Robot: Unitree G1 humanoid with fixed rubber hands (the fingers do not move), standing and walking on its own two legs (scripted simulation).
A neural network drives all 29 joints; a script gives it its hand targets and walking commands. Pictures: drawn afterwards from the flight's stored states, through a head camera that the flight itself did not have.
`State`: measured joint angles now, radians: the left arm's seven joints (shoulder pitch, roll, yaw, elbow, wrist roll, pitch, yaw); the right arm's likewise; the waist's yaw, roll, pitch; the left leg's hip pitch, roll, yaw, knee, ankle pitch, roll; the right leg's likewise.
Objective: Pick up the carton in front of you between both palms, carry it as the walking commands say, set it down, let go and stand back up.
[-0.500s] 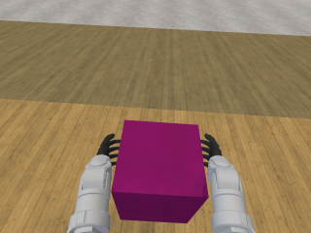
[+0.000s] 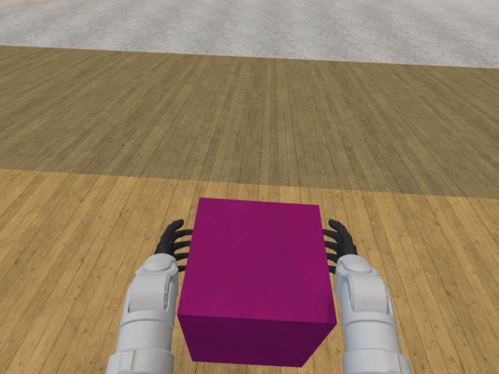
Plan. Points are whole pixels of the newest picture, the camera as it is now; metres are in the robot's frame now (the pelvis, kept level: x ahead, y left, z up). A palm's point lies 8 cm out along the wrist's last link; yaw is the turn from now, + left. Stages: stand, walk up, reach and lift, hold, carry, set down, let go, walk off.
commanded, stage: hold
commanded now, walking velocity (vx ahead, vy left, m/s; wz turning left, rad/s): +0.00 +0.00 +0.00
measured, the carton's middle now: (253, 286) +0.29 +0.00 -0.03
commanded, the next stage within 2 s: carry in 0.48 s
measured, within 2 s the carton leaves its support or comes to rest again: neither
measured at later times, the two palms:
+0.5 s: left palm (163, 262) +0.28 +0.15 +0.05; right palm (349, 264) +0.28 -0.15 +0.06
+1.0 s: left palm (168, 196) +0.40 +0.16 +0.09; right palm (330, 193) +0.41 -0.14 +0.09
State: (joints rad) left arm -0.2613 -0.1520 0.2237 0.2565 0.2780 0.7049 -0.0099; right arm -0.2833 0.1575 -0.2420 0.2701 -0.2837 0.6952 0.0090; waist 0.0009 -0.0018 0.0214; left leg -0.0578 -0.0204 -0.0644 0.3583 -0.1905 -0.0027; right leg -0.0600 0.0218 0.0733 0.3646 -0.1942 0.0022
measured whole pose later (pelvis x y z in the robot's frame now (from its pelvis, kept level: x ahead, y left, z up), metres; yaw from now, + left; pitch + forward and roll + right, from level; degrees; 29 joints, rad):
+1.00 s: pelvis +0.15 +0.00 -0.01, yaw +0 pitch +5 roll +2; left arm -0.08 -0.13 0.10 -0.42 0.07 1.17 0.10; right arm -0.12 0.13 -0.07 -0.36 -0.08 1.14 -0.10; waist 0.02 -0.04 -0.17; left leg -0.37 0.01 0.22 0.48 -0.19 0.05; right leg -0.24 -0.08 -0.04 0.71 -0.45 0.01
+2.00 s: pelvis +0.79 -0.01 -0.01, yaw -3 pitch +4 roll -1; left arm -0.05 -0.13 0.06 -0.50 0.07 1.24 0.12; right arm -0.06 0.13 -0.07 -0.47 -0.06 1.20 -0.11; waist -0.03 -0.01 -0.05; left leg -0.33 0.05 0.27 0.44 -0.18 0.08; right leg -0.45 -0.09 -0.07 1.17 -0.31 -0.02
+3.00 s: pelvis +1.47 -0.02 -0.04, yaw -1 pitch +4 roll -1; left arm -0.61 -0.05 0.25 0.00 0.03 1.15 0.16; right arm -0.61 0.07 -0.26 0.02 -0.02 1.11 -0.17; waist -0.04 -0.01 0.04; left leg -0.46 0.00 0.18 0.60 -0.13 0.13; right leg -0.43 -0.01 -0.01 1.27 -0.42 -0.05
